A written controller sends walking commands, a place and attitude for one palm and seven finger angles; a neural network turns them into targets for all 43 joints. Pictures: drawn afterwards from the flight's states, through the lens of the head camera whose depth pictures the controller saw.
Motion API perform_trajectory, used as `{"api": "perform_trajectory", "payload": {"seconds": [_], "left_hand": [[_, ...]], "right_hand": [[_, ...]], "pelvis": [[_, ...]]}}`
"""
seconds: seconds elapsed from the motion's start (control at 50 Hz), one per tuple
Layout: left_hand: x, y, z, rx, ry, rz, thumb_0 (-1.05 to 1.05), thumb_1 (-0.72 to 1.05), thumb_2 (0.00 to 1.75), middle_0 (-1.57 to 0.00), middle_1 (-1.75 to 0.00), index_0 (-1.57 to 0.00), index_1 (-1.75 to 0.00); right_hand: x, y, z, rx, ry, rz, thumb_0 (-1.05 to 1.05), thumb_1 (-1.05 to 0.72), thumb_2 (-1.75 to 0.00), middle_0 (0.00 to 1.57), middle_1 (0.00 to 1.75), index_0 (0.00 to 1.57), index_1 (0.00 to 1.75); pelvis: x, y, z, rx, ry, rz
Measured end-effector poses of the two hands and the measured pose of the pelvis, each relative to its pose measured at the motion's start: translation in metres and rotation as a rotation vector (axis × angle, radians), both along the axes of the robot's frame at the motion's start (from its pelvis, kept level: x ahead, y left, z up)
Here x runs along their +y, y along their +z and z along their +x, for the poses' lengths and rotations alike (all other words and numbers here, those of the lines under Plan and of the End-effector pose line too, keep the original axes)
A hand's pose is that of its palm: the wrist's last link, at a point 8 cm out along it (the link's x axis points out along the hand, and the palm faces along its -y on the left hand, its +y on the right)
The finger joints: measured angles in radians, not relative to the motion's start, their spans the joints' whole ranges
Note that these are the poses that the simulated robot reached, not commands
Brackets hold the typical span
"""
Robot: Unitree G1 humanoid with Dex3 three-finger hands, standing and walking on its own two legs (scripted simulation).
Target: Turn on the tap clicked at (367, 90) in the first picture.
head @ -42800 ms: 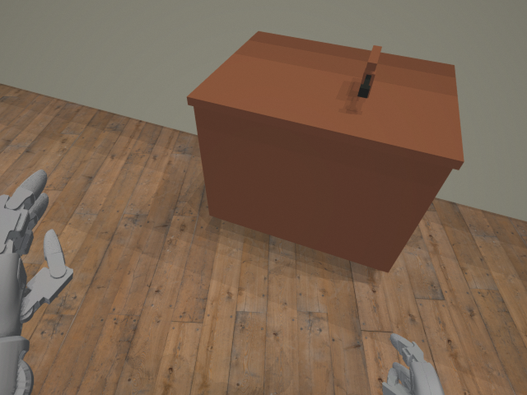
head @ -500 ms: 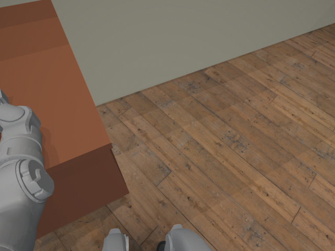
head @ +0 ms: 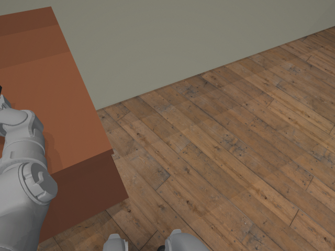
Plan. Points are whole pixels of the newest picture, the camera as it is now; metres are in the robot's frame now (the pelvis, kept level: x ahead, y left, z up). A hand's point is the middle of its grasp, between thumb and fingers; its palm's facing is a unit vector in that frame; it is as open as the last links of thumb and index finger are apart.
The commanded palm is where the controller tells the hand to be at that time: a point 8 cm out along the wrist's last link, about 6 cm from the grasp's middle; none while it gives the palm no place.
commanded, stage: lift the hand up off the lever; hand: left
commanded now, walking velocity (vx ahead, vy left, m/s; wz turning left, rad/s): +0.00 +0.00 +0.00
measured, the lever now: out of the picture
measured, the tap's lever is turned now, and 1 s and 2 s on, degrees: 74 76 76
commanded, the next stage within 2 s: draw the hand back beside the body in 1.82 s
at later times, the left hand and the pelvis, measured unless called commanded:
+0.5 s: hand (1, 97) +0.48 +0.32 +0.07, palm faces +0.91 -0.41 -0.11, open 8.5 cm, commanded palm +0.46 +0.34 +0.11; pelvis +0.01 +0.01 +0.01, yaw +0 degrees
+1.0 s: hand out of the picture +0.48 +0.32 +0.09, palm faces +0.90 -0.42 -0.08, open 8.3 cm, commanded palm +0.45 +0.33 +0.13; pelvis +0.01 +0.02 +0.02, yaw +0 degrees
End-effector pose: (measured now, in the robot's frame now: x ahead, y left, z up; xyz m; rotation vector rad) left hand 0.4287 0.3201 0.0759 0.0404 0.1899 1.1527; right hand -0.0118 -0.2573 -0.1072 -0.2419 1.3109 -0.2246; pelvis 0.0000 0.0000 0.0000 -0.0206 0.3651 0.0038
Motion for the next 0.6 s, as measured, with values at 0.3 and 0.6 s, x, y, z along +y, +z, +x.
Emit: {"api": "perform_trajectory", "payload": {"seconds": [0.3,0.6], "left_hand": [[-0.0001,0.0037,0.0001,-0.005,0.009,-0.031,0.07,0.91,0.91,-0.15,-0.15,0.00,-0.03],[0.0008,0.0076,-0.0014,0.001,0.010,-0.058,0.03,0.90,0.90,-0.15,-0.15,0.00,-0.07]], "right_hand": [[0.0025,0.0052,0.0095,-0.028,0.001,-0.001,0.00,-0.90,-0.90,0.20,0.30,0.20,0.30],[0.0062,0.0098,0.0083,-0.036,0.000,0.001,0.00,-0.90,-0.90,0.20,0.30,0.20,0.30]], "pelvis": [[0.0027,0.0055,0.0060,-0.017,-0.004,0.004],[0.0068,0.0098,0.0076,-0.036,-0.005,0.005]]}}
